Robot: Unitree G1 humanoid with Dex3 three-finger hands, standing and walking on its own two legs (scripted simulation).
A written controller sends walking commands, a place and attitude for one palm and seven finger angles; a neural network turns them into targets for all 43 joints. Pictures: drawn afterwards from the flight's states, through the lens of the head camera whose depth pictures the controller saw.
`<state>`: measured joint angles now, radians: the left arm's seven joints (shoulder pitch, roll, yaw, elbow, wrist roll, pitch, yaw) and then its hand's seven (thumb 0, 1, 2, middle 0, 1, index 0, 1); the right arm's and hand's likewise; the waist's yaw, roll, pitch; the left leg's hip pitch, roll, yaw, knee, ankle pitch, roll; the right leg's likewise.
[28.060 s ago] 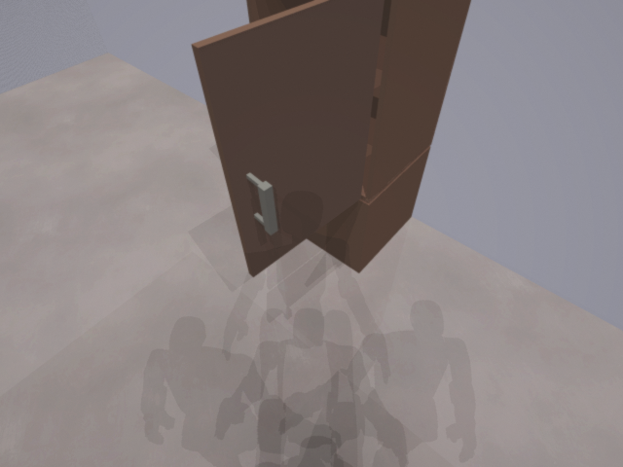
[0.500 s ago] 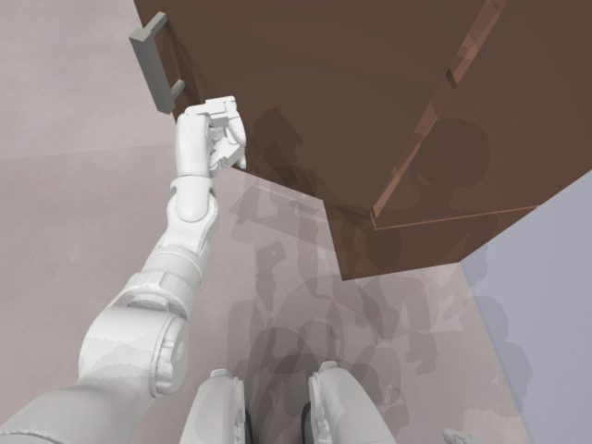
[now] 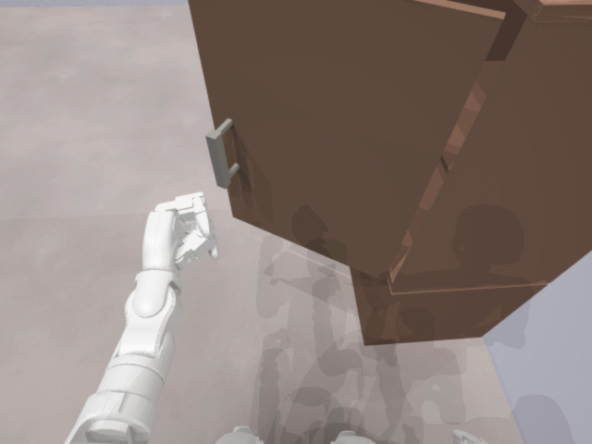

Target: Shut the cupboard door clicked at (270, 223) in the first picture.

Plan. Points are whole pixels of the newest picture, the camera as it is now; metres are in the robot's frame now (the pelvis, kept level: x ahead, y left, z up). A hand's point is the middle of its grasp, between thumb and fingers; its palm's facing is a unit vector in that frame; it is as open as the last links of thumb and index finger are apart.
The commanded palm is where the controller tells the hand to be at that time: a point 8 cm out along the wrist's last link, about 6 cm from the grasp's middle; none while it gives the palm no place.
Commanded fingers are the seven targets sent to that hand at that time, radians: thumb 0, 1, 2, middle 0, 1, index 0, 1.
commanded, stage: draw the hand back to the body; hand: left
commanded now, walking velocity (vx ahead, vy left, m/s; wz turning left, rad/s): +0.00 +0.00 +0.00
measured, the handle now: (225, 154) +0.64 +0.14 -0.03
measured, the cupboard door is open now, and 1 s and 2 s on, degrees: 59 59 59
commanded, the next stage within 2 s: step back with the hand held close in 1.16 s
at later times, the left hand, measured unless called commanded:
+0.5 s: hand (62, 276) +0.27 +0.23 +0.16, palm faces +0.25 -0.93 -0.27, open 4.0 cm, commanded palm +0.22 +0.28 +0.18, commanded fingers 0.00 0.90 0.90 -0.56 -0.69 -0.56 -0.69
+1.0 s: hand out of the picture +0.20 +0.30 +0.20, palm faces +0.49 -0.78 -0.38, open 7.2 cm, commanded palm +0.15 +0.32 +0.23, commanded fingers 0.00 0.90 0.90 -0.20 -0.30 -0.20 -0.30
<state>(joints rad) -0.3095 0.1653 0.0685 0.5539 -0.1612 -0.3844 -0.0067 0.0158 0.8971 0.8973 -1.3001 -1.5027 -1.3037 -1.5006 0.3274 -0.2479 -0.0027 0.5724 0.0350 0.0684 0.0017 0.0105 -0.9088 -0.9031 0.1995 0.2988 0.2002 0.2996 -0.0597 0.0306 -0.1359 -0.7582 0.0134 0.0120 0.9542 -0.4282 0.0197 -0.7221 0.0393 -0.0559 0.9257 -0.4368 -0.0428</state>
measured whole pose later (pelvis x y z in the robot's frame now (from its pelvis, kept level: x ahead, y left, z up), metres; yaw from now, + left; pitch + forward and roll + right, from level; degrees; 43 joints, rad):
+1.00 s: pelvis +0.02 +0.02 +0.06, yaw +1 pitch -4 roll +0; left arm 0.44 0.33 0.34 -0.34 -0.08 -0.04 0.11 0.01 0.89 0.90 -0.24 -0.34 -0.24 -0.34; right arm 0.20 -0.24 0.02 0.62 0.02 -0.05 -0.07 0.01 -0.91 -0.90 0.20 0.30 0.20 0.30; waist 0.07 0.08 0.01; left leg -0.14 -0.04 0.02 0.44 -0.24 0.04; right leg -0.11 0.00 -0.04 0.42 -0.25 -0.01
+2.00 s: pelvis -0.05 +0.03 +0.04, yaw +0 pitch -1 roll -1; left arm 0.53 0.42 0.44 -0.46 -0.04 -0.19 0.13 0.01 0.88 0.90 -0.21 -0.30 -0.22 -0.30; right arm 0.20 -0.23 0.01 0.53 0.01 0.01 -0.09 0.01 -0.90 -0.90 0.20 0.30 0.20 0.30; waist 0.01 0.00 0.00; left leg -0.39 -0.03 0.05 0.61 -0.22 0.08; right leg -0.36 0.01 0.00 0.59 -0.22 0.01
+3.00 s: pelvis -0.22 +0.06 +0.03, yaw +0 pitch -3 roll -3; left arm 0.30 0.37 0.44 -0.27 -0.05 -0.18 0.19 0.00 0.88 0.90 -0.21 -0.30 -0.21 -0.30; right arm 0.34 -0.28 -0.03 0.71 0.01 -0.03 -0.11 0.01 -0.91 -0.90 0.20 0.30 0.20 0.30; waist -0.01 -0.02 -0.11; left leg -0.42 0.01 -0.01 0.76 -0.32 0.03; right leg -0.12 -0.04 -0.04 0.66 -0.49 0.04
